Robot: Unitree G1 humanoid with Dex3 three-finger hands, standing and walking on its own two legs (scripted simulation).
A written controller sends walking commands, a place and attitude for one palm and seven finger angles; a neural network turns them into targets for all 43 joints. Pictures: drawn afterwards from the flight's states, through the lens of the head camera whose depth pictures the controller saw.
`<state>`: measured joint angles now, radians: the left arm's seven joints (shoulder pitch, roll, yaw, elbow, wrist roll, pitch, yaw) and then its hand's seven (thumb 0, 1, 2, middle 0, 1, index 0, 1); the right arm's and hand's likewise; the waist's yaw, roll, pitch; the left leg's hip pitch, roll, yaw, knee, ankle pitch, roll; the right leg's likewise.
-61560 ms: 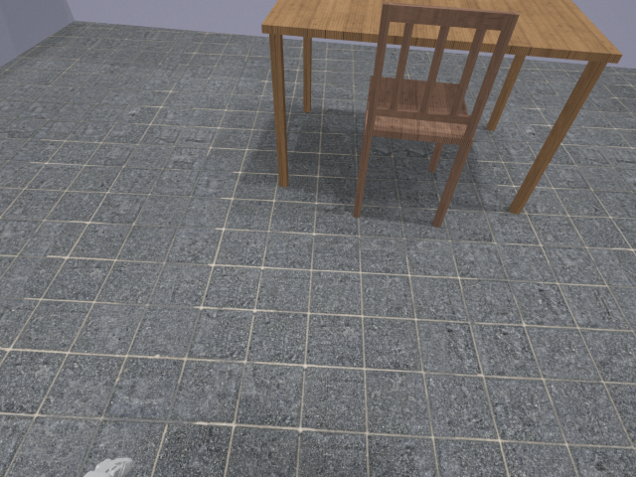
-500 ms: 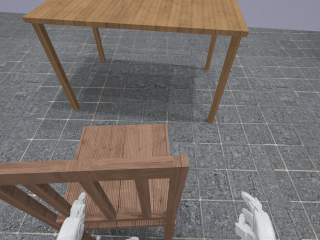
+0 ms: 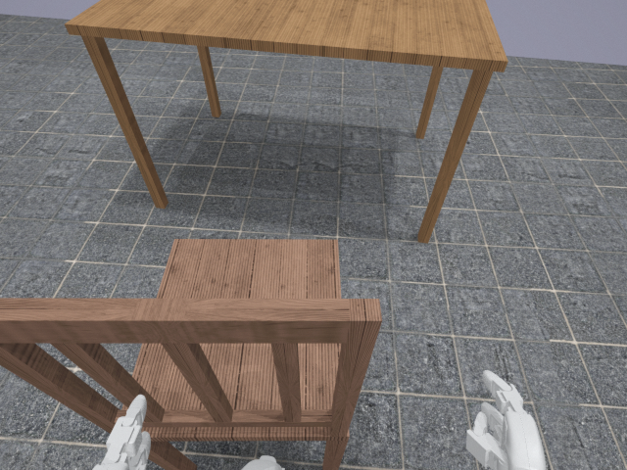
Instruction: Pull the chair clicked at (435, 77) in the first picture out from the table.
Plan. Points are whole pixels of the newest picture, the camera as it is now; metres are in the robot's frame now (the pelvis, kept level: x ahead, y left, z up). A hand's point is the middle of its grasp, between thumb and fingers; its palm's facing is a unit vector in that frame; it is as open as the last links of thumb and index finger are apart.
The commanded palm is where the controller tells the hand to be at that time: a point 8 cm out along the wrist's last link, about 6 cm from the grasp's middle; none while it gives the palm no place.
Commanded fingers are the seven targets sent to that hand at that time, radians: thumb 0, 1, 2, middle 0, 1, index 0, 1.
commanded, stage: draw the hand back to the body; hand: left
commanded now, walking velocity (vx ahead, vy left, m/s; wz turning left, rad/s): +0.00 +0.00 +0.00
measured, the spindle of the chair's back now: (205, 383) +0.23 +0.16 -0.01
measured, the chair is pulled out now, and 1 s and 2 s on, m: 0.74 0.74 0.73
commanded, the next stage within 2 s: step back with the hand held close in 1.46 s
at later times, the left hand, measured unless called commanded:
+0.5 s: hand (128, 445) +0.14 +0.18 +0.10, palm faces +0.05 -0.96 -0.26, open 16.9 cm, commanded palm +0.11 +0.25 +0.14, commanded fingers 0.00 -0.12 0.41 -0.06 -0.09 -0.06 -0.09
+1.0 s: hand (73, 413) +0.16 +0.24 +0.11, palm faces +0.20 -0.85 -0.49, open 9.8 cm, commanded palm +0.16 +0.29 +0.24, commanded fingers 0.00 0.79 0.85 -0.19 -0.28 -0.19 -0.28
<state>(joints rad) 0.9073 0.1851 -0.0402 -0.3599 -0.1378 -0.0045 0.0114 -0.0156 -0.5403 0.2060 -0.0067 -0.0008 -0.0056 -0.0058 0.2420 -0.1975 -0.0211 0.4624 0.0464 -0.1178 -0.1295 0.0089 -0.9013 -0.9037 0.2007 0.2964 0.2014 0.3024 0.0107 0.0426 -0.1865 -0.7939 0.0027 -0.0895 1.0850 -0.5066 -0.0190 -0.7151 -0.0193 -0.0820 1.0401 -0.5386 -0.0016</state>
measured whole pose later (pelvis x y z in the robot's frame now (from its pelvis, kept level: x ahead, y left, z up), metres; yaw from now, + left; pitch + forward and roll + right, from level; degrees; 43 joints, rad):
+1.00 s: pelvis +0.03 -0.01 +0.06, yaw +0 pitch -1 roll -1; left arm 0.70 0.45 0.11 -0.42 -0.09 0.24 0.15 0.00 0.45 0.68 -0.25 -0.25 -0.29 -0.23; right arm 0.19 -0.23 0.06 0.67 0.03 -0.24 -0.12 0.01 -0.90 -0.90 0.20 0.30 0.20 0.30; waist 0.07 0.07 0.02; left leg -0.26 0.01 -0.07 0.65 -0.37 -0.02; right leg -0.19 -0.02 -0.07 0.61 -0.40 0.00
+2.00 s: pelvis -0.05 -0.02 +0.07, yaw +0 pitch -3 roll -1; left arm 0.69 0.64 0.27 -0.58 -0.10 0.09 0.11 0.01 0.89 0.90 -0.22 -0.30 -0.38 -0.35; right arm 0.13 -0.24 0.01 0.55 0.06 -0.06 -0.13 0.01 -0.90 -0.90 0.20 0.30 0.20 0.30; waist 0.05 0.01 0.22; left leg -0.30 0.04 -0.09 0.52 -0.17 -0.05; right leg -0.24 0.01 -0.09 0.50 -0.21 -0.02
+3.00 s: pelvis -0.29 -0.02 +0.05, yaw +5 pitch -5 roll -2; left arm 0.50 0.44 0.42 -0.57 -0.03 -0.16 0.13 0.01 0.88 0.90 -0.22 -0.30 -0.21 -0.31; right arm 0.19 -0.22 -0.01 0.58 0.01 -0.13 -0.05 0.01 -0.90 -0.90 0.20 0.30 0.20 0.30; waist -0.03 0.02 0.09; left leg -0.50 0.03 -0.04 0.74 -0.36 0.00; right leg -0.22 0.01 -0.08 0.65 -0.34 -0.02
